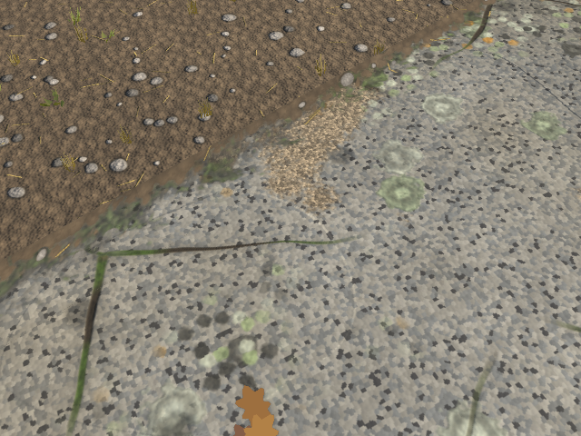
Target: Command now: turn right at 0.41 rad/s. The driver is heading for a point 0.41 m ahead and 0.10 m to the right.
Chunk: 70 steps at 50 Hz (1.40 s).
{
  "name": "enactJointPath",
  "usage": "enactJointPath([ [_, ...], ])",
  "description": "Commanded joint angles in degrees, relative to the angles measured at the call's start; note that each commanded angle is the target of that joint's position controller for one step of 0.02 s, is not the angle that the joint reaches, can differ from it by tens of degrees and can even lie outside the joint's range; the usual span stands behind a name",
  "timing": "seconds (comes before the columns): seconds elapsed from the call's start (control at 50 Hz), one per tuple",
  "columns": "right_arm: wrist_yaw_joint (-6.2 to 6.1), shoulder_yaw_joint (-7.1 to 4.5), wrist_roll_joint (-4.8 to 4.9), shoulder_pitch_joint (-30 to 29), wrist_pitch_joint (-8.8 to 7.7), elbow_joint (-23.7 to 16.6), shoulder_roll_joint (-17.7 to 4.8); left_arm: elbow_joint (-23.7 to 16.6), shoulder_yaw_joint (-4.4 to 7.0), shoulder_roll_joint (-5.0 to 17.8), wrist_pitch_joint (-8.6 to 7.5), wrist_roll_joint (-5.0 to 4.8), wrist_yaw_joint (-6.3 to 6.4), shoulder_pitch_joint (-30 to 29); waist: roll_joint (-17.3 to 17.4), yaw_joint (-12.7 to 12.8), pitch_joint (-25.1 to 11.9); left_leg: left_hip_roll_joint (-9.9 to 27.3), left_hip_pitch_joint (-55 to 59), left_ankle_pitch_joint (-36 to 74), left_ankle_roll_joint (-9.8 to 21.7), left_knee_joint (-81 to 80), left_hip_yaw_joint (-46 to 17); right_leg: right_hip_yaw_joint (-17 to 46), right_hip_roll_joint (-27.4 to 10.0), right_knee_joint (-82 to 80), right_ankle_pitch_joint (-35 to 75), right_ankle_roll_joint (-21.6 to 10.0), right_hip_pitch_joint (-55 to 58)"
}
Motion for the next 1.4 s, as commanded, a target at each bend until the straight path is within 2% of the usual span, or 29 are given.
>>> enactJointPath([
  [0.02, 0.90, -2.01, 0.53, 3.4, 0.12, -2.0, -6.0, -1.5, 1.65, 7.6, -2.06, 1.21, 1.37, 6.7, -4.3, 2.8, -7.5, 5.4, -5.9, 3.8, 1.6, 7.6, -3.6, 11.9, -6.9, -23.0, 7.3, -3.0, 15.1],
  [0.04, 0.83, -0.50, 0.08, 2.9, 0.45, -5.7, -1.1, -3.9, 3.19, 15.9, -2.22, 0.63, 1.60, 4.0, -19.0, 1.4, -5.2, -4.0, -18.2, -22.1, -2.6, 15.2, -0.8, 31.1, -23.1, -23.3, 25.1, -10.3, 12.9],
  [0.06, -0.15, -1.42, 0.32, -1.8, 1.57, -5.1, -5.2, -2.6, 3.17, 13.0, -2.46, 1.05, 2.11, 7.9, -11.7, 6.7, -6.9, -1.9, -13.1, -21.4, -2.4, 23.4, -9.2, 25.6, -22.7, -20.5, 29.8, -15.0, 7.7],
  [0.1, 0.24, -1.71, 1.61, -0.2, 2.06, -3.3, -4.9, -1.8, 0.95, 6.9, -2.53, 0.85, 2.43, 0.6, -10.1, 1.5, -2.8, -2.0, -11.4, -13.5, -1.5, 24.9, -10.7, 15.8, -14.5, -21.0, 27.3, -12.0, 4.1],
  [0.16, 0.57, -2.24, 0.22, 3.6, 1.82, 0.0, -5.6, -1.3, -0.06, 4.2, -3.17, 0.35, 3.22, -0.6, -9.4, 0.6, -5.4, -3.5, -9.1, -9.2, -1.7, 26.1, -9.1, 11.0, -10.4, -19.2, 36.7, -10.7, 7.6],
  [0.34, -0.61, -0.69, 1.18, 2.9, 1.72, 1.7, -1.1, 3.3, -0.12, 4.5, -3.60, 0.74, 3.34, 1.3, -7.3, 1.3, -5.0, -5.9, 4.0, -5.9, 0.6, -2.1, -8.6, 15.1, -10.5, -16.3, 25.3, -10.3, 5.3],
  [0.38, -0.88, -0.33, -0.30, 6.8, 0.01, 3.2, -1.5, 4.3, -0.71, 2.6, -3.87, 0.04, 3.63, 3.3, -2.7, 0.3, -9.6, -2.1, 16.0, -3.2, 2.1, -10.6, -13.2, 14.8, -7.3, -14.9, 4.6, -6.6, -0.4],
  [0.4, -0.70, -1.30, -0.96, 8.2, -0.55, 3.2, -6.3, 3.6, -0.68, 1.9, -3.68, 0.26, 3.28, 3.2, 3.9, 0.2, -7.8, 3.9, 17.9, -22.7, 5.5, -12.9, -22.3, 10.4, -1.7, -9.0, -12.3, -5.4, -9.5],
  [0.42, 0.05, -3.17, -0.28, 10.7, -0.35, 4.7, -11.4, 1.7, -0.31, 3.1, -3.35, 1.04, 2.56, -2.2, 13.3, -2.5, -0.6, 10.8, 11.6, -41.9, 10.9, -22.6, -35.0, 1.0, 4.6, 0.7, -9.8, -4.1, -16.7],
  [0.44, 0.47, -3.40, -0.57, 10.0, -0.40, 5.3, -10.6, -0.2, 0.36, 5.2, -3.48, 1.83, 1.81, -6.7, 14.7, -3.5, 6.3, 16.0, 6.8, -45.3, 14.2, -28.4, -41.3, -0.3, 1.6, 10.5, -6.2, -3.5, -20.1],
  [0.54, 0.86, -2.69, 1.07, 1.7, -3.63, 3.8, -6.0, 3.5, 0.41, 2.3, -5.99, 1.50, -1.06, 0.4, 6.7, 2.2, -0.7, 6.3, 6.4, -19.4, 9.3, -26.5, -23.0, -1.9, -0.7, 9.1, 4.9, -1.8, -11.7],
  [0.6, 1.28, -3.35, 1.26, 2.0, -4.19, 4.5, -7.1, 2.9, 0.21, 1.6, -5.93, 1.09, -0.87, -1.7, 9.4, 1.0, 0.0, 5.5, 2.8, -18.5, 9.5, -25.3, -19.3, -4.4, 0.0, -2.1, 3.4, -1.8, -3.7],
  [0.66, 1.47, -3.68, 1.56, 1.5, -3.80, 4.9, -7.2, 4.8, 0.41, 2.0, -6.64, 1.18, 0.44, 4.2, 4.0, 3.8, 0.4, 6.2, -4.5, -21.0, 10.5, -18.1, -18.2, -7.4, 0.9, -11.4, 7.1, -2.8, 9.1],
  [0.68, 1.41, -3.16, 1.05, 0.5, -3.93, 4.6, -5.6, 7.2, 0.93, 3.4, -7.43, 1.24, 1.05, 11.0, 0.0, 6.9, -1.3, 4.2, -10.7, -20.3, 9.9, -10.5, -16.1, -5.8, 0.6, -12.6, 4.6, -3.5, 18.5],
  [0.7, 1.54, -1.77, 0.17, -3.1, -4.32, 2.7, -1.3, 10.0, 2.19, 7.7, -8.35, 1.90, 1.92, 21.9, -11.4, 12.3, -4.9, -1.8, -19.0, -14.7, 8.1, 10.6, -10.0, 8.6, -9.2, -18.8, -8.3, -5.2, 28.4],
  [0.72, 1.80, -0.47, 1.09, -7.5, -5.17, -1.9, 2.9, 9.3, 3.41, 14.1, -8.82, 2.29, 2.28, 24.4, -19.8, 12.6, -5.1, -9.3, -35.2, -16.7, 6.6, 27.4, -9.6, 38.5, -22.7, -30.1, -31.0, -10.4, 30.8],
  [0.74, 1.64, -1.03, 0.57, -7.8, -5.20, -2.3, -0.6, 8.9, 3.22, 12.2, -8.62, 2.26, 2.43, 20.2, -9.5, 9.5, -2.3, -5.4, -39.8, -10.6, 7.5, 35.0, -17.1, 42.4, -25.0, -30.0, -32.2, -13.0, 26.6],
  [0.8, 3.34, -1.79, -0.76, -4.7, -5.29, 0.0, -3.7, 7.3, 1.62, 6.8, -9.69, 0.99, 2.06, 12.8, -4.1, 3.5, -2.9, 0.0, -32.3, -0.3, 4.6, 32.2, -15.3, 25.4, -17.0, -30.3, -18.3, -9.2, 17.8],
  [0.96, 4.73, -0.21, -0.49, -18.5, -3.46, -3.7, -0.8, 12.2, 0.95, 4.4, -11.35, 0.09, 1.93, 19.9, -4.0, 5.4, 4.4, 0.2, -31.6, 14.2, 0.6, 17.8, -7.7, 8.1, -10.5, -37.9, 6.9, -10.2, 13.9],
  [1.04, 4.69, 1.13, -0.55, -22.2, -4.55, -4.6, 1.7, 15.4, 0.50, 4.4, -11.30, -0.09, 2.49, 21.7, -3.9, 5.6, 6.1, -2.8, -19.0, 17.8, 3.4, 4.1, -3.3, 1.1, -10.2, -35.3, 38.5, -8.5, 15.3],
  [1.08, 3.64, 0.79, -0.92, -19.1, -4.98, -3.6, 0.5, 16.9, 0.53, 5.7, -11.00, 0.06, 2.78, 21.9, -6.1, 4.0, 2.6, -6.7, -12.3, 15.5, 5.3, 1.4, -1.9, -0.1, -10.8, -27.6, 59.9, -7.1, 20.3],
  [1.12, 2.32, -0.32, -1.48, -3.7, -5.93, 1.7, -2.5, 18.0, 1.09, 7.7, -10.16, 0.47, 3.73, 20.5, -8.4, -2.8, -5.7, -9.8, 2.3, 14.8, 7.3, -1.4, -3.1, -0.5, -9.9, -9.5, 70.6, -4.6, 22.1],
  [1.14, 1.62, -0.93, -2.36, 5.9, -6.66, 5.0, -4.4, 17.9, 1.27, 8.0, -9.90, -0.16, 4.13, 19.5, -7.4, -7.2, -10.4, -6.5, 14.6, 22.8, 8.2, -5.0, -5.4, -1.8, -7.7, 3.7, 62.4, -3.4, 16.6],
  [1.16, 0.92, -1.83, -3.32, 13.0, -6.89, 6.9, -9.2, 16.2, 0.50, 3.9, -9.96, -0.47, 4.15, 21.6, 0.3, -6.9, -19.0, 7.0, 30.0, 42.5, 9.0, 2.7, -16.4, -2.7, -2.6, 22.2, 29.7, -3.1, 4.9],
  [1.18, 1.65, -2.86, -1.81, 12.6, -6.82, 7.3, -12.9, 17.6, -0.70, -2.0, -9.44, -4.64, 4.08, 33.9, 16.3, -1.1, -34.1, 25.0, 48.4, 65.3, 20.8, 2.9, -42.3, 3.6, 7.1, 47.5, -14.1, -1.0, -11.5],
  [1.2, 1.59, -3.33, 1.07, 9.9, -5.78, 6.1, -10.1, 18.9, 0.85, 4.2, -9.05, -2.13, 4.46, 29.8, 4.3, -2.1, -34.8, 19.4, 40.1, 62.5, 19.6, -0.3, -38.5, 9.8, 4.3, 47.8, -7.1, -1.9, -10.8],
  [1.24, 1.15, -0.58, 0.93, -0.1, -6.00, 6.6, -0.9, 16.3, 0.12, 1.8, -9.14, -0.60, 3.97, 18.3, 1.2, 1.0, -13.8, 13.6, 20.2, 53.1, 16.3, -7.4, -25.1, 5.7, -0.9, 38.8, -2.0, -1.2, -14.0],
  [1.26, 0.68, -0.01, 1.09, -0.9, -6.17, 7.2, 0.6, 16.0, 0.11, 1.1, -8.31, 0.51, 3.54, 15.9, 1.6, 1.8, -9.9, 11.5, 14.3, 50.3, 15.1, -10.3, -21.8, 5.7, -2.4, 34.9, -1.2, -1.0, -12.9],
  [1.4, 1.14, 0.68, 0.11, -1.6, -6.86, 11.1, -0.7, 17.3, -1.12, -2.5, -4.61, 1.29, 3.24, 14.5, 5.0, 5.7, -8.1, 5.9, -2.4, 44.2, 12.8, -15.2, -9.7, 1.1, -2.6, 12.2, 8.0, -0.3, 0.7],
])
